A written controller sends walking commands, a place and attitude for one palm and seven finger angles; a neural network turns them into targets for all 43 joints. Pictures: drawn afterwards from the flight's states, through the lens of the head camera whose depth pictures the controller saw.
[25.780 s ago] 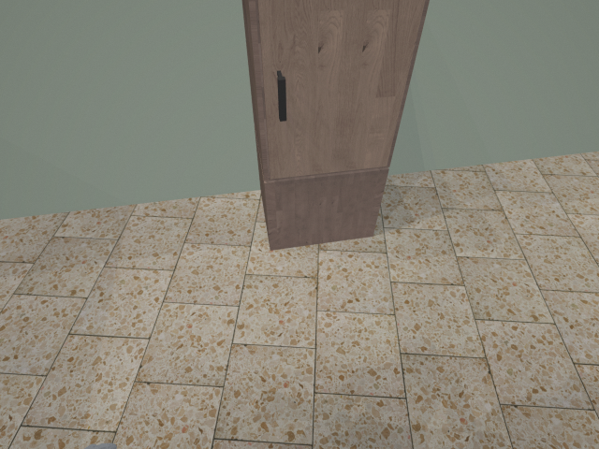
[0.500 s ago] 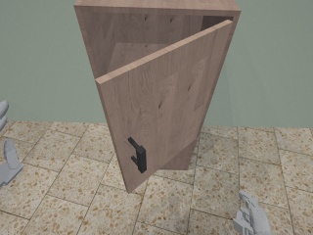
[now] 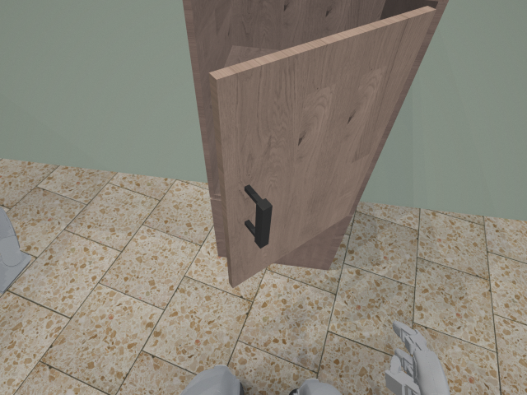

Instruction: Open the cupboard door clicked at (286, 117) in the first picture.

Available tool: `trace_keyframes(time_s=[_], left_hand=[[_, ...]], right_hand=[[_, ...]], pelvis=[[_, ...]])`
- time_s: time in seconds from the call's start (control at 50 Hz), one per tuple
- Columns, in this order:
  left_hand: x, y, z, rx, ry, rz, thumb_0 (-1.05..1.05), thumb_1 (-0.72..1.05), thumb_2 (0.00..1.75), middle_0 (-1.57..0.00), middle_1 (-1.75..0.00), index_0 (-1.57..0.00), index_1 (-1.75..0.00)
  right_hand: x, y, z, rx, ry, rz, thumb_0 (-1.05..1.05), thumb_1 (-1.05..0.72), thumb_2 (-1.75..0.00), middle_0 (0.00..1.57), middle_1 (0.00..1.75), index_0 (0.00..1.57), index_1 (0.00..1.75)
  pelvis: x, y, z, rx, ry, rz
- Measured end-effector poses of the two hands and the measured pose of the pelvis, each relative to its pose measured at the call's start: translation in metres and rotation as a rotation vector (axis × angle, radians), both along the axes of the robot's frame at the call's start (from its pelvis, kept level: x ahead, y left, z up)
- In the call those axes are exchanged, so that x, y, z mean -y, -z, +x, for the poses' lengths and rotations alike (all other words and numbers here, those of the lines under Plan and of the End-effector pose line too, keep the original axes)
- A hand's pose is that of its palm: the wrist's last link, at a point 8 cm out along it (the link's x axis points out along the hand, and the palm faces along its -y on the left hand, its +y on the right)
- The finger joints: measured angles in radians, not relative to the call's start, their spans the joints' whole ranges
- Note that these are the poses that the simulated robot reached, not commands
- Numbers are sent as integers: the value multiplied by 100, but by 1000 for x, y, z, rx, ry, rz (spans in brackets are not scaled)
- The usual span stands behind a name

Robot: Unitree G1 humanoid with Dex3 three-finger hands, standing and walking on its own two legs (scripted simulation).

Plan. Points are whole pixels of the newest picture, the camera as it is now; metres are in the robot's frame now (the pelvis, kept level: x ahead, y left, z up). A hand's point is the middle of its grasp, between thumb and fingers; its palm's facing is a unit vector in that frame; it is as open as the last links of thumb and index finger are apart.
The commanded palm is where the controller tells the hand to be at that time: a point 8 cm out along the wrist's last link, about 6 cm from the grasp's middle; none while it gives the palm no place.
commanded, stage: step back with the hand held close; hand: left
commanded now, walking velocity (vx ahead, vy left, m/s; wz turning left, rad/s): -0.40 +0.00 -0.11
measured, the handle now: (256, 217) +0.41 +0.04 +0.00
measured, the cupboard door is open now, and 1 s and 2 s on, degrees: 42 42 42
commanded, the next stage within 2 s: stop stepping back and stand still in 0.28 s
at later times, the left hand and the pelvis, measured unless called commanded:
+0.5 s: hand out of the picture +0.12 +0.24 +0.20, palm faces +0.28 -0.87 -0.41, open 7.4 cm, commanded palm +0.07 +0.29 +0.20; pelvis -0.12 +0.02 +0.02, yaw -10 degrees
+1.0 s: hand out of the picture +0.05 +0.27 +0.19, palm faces +0.34 -0.86 -0.38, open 7.4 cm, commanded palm +0.00 +0.31 +0.20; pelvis -0.19 +0.04 +0.03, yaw -10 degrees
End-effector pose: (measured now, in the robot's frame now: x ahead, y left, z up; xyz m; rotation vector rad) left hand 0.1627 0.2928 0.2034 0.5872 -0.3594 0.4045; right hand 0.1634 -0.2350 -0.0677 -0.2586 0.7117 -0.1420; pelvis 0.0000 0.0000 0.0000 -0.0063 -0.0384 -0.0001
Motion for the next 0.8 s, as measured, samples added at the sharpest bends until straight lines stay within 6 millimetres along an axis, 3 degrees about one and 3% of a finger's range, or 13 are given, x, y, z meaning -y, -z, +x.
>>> trace_keyframes(time_s=[0.12,0.26,0.34,0.4,0.48,0.54,0.64,0.72,0.8], left_hand=[[-6,5,-13,-12,75,7,2,89,90,-22,-31,-21,-30],[-27,-12,-48,38,29,8,2,89,90,-22,-31,-22,-30],[-20,-11,-65,42,33,-64,2,89,90,-21,-31,-21,-30],[-4,-5,-76,42,95,-50,2,90,90,-21,-30,-21,-30],[9,-7,-77,5,201,-59,2,89,90,-21,-31,-21,-30],[5,-2,-72,-8,244,-65,2,89,90,-22,-31,-21,-30],[0,4,-72,-46,264,-65,2,89,90,-22,-31,-21,-30],[8,-7,-105,-105,287,-17,2,89,90,-22,-31,-21,-30],[11,-15,-144,-130,294,50,2,89,90,-22,-31,-21,-30]], right_hand=[[-2,-8,-22,2,30,-39,1,-90,-90,20,30,21,30],[-18,-11,-59,3,43,-1,1,-90,-90,20,30,21,30],[-27,-14,-79,11,15,32,1,-90,-90,20,30,21,30],[-26,-9,-96,37,6,45,1,-90,-90,20,30,21,30],[-21,-16,-136,-5,82,29,1,-90,-90,20,30,21,30],[-11,-23,-165,32,165,-16,1,-90,-90,20,30,21,30],[-1,-30,-217,42,261,-47,1,-90,-90,20,30,21,30],[0,-35,-257,15,273,-37,1,-90,-90,20,30,21,30],[5,-22,-286,-59,271,-36,1,-90,-90,20,30,21,30]], pelvis=[[-12,2,-25,-7,-4,-23],[-13,-7,-54,-26,25,-83],[-10,-13,-77,-70,59,-77],[-8,-5,-103,-90,135,-18],[-16,-15,-116,-51,173,-8],[-24,-11,-119,-42,200,-26],[-29,-15,-150,-19,192,-4],[-27,-25,-168,-27,196,-8],[-28,-23,-188,-29,211,7]])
